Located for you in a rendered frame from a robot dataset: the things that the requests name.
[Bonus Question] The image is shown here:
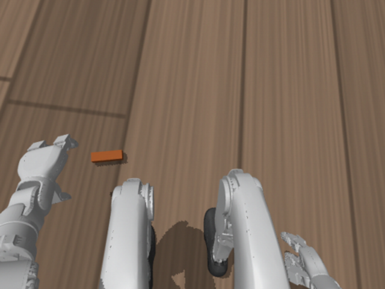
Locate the right robot foot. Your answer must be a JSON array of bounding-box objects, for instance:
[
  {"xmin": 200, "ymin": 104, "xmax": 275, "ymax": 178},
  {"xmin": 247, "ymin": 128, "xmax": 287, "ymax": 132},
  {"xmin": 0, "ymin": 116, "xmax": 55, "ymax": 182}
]
[{"xmin": 203, "ymin": 208, "xmax": 228, "ymax": 277}]

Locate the right robot hand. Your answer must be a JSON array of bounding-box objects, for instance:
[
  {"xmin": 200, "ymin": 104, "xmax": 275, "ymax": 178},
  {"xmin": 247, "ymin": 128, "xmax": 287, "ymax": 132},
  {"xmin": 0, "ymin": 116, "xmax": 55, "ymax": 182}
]
[{"xmin": 280, "ymin": 232, "xmax": 329, "ymax": 289}]

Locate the left robot arm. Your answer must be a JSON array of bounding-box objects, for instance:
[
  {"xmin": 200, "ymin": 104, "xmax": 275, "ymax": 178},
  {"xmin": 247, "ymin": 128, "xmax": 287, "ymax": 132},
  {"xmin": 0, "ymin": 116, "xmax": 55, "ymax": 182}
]
[{"xmin": 0, "ymin": 177, "xmax": 55, "ymax": 289}]

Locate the right robot arm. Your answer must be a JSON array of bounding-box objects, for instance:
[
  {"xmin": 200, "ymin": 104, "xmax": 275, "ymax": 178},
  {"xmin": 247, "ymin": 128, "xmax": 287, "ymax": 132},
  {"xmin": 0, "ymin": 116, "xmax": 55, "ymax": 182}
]
[{"xmin": 309, "ymin": 275, "xmax": 342, "ymax": 289}]

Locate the small box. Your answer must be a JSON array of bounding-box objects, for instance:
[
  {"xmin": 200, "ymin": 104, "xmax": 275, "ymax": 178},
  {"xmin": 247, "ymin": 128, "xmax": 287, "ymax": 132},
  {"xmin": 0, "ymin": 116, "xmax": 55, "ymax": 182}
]
[{"xmin": 91, "ymin": 150, "xmax": 123, "ymax": 163}]

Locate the left robot hand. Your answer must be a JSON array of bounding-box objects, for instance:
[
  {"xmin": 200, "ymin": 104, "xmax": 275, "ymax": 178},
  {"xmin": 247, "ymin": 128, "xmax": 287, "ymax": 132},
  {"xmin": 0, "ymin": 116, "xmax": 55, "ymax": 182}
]
[{"xmin": 17, "ymin": 134, "xmax": 79, "ymax": 204}]

